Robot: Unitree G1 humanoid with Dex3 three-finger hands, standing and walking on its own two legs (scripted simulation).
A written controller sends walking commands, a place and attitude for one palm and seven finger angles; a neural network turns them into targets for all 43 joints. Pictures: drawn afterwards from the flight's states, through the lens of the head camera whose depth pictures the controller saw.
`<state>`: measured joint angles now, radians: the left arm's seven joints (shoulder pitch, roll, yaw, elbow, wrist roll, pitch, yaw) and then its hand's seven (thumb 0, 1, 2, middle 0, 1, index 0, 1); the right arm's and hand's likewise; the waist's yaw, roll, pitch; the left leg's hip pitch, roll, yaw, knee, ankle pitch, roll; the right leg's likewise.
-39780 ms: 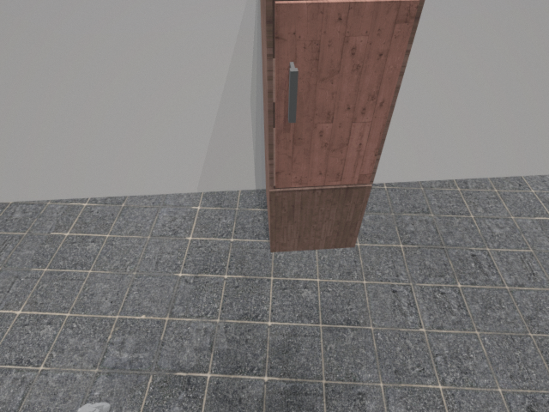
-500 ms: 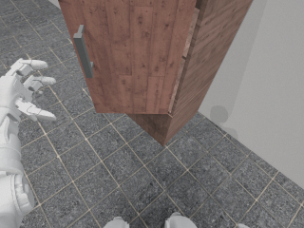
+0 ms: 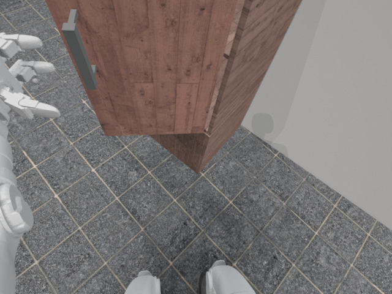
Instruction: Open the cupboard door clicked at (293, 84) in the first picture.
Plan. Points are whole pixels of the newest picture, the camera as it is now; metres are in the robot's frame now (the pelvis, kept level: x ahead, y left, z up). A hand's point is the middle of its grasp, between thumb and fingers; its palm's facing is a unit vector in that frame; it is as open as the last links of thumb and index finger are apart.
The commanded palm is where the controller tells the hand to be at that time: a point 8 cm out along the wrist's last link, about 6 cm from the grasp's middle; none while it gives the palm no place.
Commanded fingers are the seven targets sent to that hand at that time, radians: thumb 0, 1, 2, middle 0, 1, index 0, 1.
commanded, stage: move the hooked fingers beside the handle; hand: left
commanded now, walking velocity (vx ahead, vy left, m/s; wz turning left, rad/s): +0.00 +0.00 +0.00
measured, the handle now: (83, 53) +0.59 +0.20 +0.09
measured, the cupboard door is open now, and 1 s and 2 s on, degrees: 45 45 43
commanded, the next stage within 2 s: slide the fingers in behind the handle in 1.06 s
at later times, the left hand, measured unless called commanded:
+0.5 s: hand (50, 59) +0.55 +0.25 +0.10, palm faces +0.00 -1.00 -0.02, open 14.0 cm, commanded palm +0.53 +0.29 +0.09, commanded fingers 0.00 -0.50 0.30 -0.30 -1.20 -0.30 -1.20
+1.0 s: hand (44, 66) +0.54 +0.26 +0.10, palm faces +0.00 -1.00 +0.00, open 14.0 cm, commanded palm +0.52 +0.29 +0.09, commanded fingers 0.00 -0.50 0.30 -0.30 -1.20 -0.30 -1.20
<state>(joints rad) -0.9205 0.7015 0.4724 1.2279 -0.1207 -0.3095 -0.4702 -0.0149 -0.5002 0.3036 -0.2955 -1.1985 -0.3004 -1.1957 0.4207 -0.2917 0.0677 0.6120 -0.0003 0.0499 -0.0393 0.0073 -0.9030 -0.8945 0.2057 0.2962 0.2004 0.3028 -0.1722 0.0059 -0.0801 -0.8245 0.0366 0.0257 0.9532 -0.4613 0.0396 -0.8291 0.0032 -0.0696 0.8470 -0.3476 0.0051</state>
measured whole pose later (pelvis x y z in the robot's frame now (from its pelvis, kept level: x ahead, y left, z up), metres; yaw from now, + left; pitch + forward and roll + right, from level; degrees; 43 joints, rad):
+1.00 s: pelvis +0.01 +0.00 +0.00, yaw +0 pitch +23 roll -5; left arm -1.00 0.75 0.48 1.25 -0.09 -0.31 -0.44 -0.02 -0.50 0.30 -0.30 -1.20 -0.30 -1.20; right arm 0.39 -0.29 0.07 0.57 -0.02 0.11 -0.02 0.00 -0.90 -0.89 0.20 0.30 0.20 0.30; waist -0.21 0.01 -0.09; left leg -0.89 0.05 0.00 0.99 -0.49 0.03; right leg -0.88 0.02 -0.09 0.85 -0.36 0.00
